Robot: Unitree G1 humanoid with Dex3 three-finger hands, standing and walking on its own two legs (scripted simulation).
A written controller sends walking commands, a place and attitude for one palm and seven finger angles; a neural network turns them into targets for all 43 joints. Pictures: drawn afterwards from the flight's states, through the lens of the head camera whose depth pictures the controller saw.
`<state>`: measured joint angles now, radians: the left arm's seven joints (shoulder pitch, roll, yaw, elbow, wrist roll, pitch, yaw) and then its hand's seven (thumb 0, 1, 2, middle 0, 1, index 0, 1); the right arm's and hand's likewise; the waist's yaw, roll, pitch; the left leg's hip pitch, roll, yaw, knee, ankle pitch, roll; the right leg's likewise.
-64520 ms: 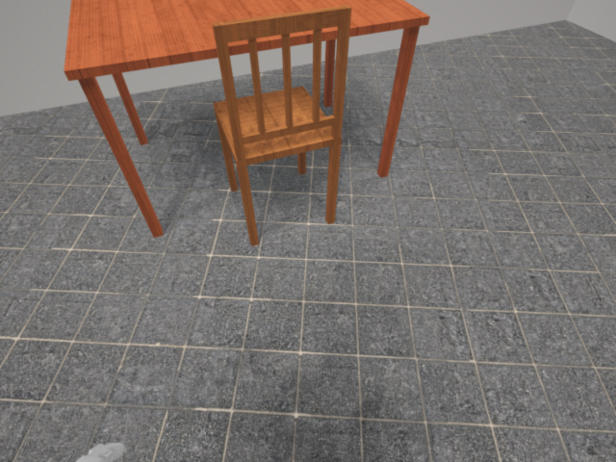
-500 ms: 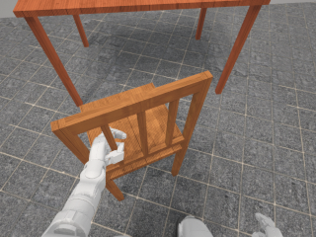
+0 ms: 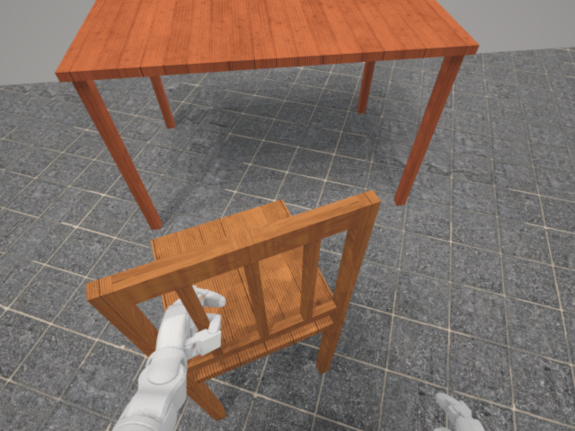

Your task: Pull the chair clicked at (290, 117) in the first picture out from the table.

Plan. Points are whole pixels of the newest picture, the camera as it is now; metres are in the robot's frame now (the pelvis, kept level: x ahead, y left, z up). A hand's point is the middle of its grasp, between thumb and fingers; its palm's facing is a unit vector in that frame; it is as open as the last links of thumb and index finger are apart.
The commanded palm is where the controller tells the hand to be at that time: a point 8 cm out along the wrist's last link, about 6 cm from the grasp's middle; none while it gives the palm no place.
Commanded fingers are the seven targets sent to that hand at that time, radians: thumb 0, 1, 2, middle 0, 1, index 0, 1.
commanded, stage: stop walking, hand still on the chair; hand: left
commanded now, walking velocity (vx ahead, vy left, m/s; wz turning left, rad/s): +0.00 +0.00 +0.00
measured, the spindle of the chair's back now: (257, 302) +0.33 +0.07 -0.08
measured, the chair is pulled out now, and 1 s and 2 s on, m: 0.53 0.53 0.53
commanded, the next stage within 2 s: open the thumb and straighten the fingers in 0.22 s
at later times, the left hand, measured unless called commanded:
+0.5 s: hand (212, 332) +0.27 +0.14 -0.07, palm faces +0.02 -0.99 -0.10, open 6.3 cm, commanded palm +0.25 +0.19 -0.05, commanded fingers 0.00 -0.31 0.32 -0.50 -1.45 -0.50 -1.45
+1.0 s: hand (212, 329) +0.28 +0.14 -0.08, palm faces +0.04 -0.99 -0.11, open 16.7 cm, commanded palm +0.25 +0.19 -0.06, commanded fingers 0.00 -0.55 0.20 0.00 0.00 0.00 0.00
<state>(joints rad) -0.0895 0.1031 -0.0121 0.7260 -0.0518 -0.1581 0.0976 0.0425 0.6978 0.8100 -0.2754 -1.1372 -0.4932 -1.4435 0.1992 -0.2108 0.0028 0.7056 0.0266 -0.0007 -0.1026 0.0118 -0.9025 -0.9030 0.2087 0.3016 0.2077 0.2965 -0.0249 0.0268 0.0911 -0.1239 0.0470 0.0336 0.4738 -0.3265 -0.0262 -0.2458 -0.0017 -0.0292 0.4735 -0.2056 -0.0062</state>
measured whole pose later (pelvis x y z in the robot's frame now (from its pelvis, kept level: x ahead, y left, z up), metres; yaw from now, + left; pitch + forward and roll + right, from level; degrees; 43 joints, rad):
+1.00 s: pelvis -0.01 +0.00 -0.04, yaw +3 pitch +11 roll +0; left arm -0.02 0.14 -0.01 0.39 -0.09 0.06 0.04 -0.01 -0.53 0.21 -0.11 -0.34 -0.12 -0.34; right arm 0.23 -0.26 0.01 0.58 0.04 -0.09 -0.05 0.01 -0.90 -0.90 0.21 0.30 0.21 0.30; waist -0.05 0.04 -0.08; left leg -0.54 0.02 -0.01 0.81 -0.46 -0.02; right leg -0.65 -0.04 -0.06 0.80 -0.34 0.00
